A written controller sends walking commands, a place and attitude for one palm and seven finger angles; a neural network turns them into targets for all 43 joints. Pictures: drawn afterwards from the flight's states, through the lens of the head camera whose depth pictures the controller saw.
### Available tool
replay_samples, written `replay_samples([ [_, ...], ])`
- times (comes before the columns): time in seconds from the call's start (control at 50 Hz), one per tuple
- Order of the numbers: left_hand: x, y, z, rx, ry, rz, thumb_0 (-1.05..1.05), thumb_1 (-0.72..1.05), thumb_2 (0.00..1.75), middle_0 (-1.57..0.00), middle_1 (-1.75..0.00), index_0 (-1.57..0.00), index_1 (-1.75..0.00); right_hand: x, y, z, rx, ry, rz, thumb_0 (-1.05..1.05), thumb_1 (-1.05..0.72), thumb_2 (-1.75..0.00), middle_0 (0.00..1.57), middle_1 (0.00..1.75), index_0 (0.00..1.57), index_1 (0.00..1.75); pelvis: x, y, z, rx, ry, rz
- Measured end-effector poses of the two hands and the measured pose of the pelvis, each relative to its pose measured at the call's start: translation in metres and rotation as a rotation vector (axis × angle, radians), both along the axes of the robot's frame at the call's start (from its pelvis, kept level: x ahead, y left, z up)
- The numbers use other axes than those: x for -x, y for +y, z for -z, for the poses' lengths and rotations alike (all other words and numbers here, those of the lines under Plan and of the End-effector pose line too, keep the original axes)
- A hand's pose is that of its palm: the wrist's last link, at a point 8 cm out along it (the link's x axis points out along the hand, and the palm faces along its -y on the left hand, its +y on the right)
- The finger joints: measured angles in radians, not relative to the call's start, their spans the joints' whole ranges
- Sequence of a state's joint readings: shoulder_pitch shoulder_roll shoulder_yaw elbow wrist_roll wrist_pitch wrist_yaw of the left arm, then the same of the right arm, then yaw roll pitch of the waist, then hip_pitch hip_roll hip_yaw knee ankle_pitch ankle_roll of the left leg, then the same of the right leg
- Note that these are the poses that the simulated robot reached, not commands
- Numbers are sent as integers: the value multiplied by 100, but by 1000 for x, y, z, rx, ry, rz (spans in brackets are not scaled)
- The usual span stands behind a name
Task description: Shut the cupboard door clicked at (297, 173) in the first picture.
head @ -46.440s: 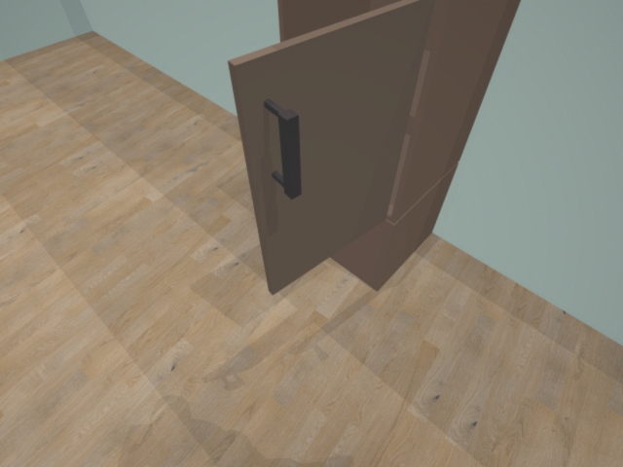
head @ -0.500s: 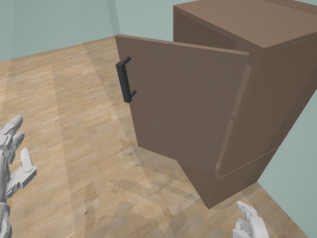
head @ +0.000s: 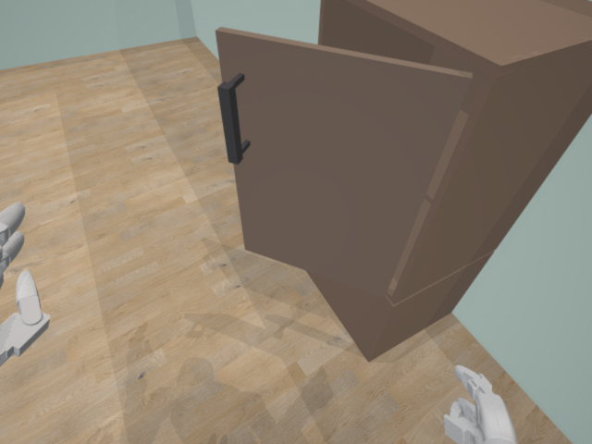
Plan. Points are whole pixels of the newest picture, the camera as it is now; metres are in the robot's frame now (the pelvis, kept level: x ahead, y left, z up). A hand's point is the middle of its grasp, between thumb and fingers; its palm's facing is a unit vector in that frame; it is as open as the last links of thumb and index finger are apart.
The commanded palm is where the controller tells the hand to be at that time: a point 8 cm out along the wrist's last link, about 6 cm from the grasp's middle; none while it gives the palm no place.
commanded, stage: step back with the hand held close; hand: left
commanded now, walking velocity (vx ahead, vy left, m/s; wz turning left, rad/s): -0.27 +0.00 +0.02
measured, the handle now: (237, 120) +0.63 +0.16 +0.11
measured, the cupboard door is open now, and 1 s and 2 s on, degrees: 39 39 39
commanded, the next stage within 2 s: stop stepping back and stand still in 0.92 s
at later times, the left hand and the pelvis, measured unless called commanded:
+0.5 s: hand out of the picture +0.13 +0.27 +0.16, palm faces +0.47 -0.75 -0.46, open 7.5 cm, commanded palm +0.06 +0.30 +0.18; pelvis -0.07 -0.01 -0.02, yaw +3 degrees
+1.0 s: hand out of the picture +0.05 +0.25 +0.17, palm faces +0.43 -0.83 -0.36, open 7.5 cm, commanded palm -0.01 +0.29 +0.18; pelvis -0.17 -0.01 -0.02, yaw -3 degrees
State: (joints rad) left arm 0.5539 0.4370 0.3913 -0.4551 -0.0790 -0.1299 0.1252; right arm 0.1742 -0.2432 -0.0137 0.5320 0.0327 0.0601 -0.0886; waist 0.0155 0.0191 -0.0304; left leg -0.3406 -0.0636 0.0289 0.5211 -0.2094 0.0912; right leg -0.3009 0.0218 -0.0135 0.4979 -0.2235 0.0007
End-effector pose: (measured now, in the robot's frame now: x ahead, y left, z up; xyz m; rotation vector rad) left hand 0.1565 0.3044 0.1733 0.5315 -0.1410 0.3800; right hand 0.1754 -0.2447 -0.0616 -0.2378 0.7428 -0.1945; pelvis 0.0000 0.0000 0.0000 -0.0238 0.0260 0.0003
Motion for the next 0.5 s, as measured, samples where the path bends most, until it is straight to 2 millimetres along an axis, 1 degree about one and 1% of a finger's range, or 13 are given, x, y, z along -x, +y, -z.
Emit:
replay_samples([
  [0.08, 15, 6, 1, -18, -29, 0, 2, 89, 90, -21, -30, -21, -30, 15, 7, 1, 15, -1, -20, 1, -90, -90, 20, 30, 20, 30, 13, 4, 3, 6, -4, -3],
  [0.16, 28, 12, -1, -45, -71, -13, 2, 89, 90, -22, -30, -21, -30, 32, 13, 7, 21, 10, -37, 1, -90, -90, 20, 30, 21, 30, 25, 6, 7, 10, -11, -12],
  [0.26, 42, 13, -7, -72, -128, -23, 2, 89, 90, -21, -30, -21, -30, 51, 15, 16, 17, 31, -53, 1, -90, -90, 20, 30, 21, 30, 37, 5, 11, 13, -21, -25],
  [0.4, 59, 5, -5, -98, -149, -18, 2, 89, 90, -21, -30, -21, -30, 73, 8, 26, 9, 42, -55, 1, -90, -90, 20, 30, 21, 30, 54, -2, 18, 13, -33, -29],
  [0.5, 71, -3, -3, -89, -166, -9, 2, 89, 90, -21, -30, -21, -30, 86, -1, 27, 22, 56, -54, 1, -90, -90, 20, 30, 21, 30, 66, -6, 19, 5, -24, -45],
])
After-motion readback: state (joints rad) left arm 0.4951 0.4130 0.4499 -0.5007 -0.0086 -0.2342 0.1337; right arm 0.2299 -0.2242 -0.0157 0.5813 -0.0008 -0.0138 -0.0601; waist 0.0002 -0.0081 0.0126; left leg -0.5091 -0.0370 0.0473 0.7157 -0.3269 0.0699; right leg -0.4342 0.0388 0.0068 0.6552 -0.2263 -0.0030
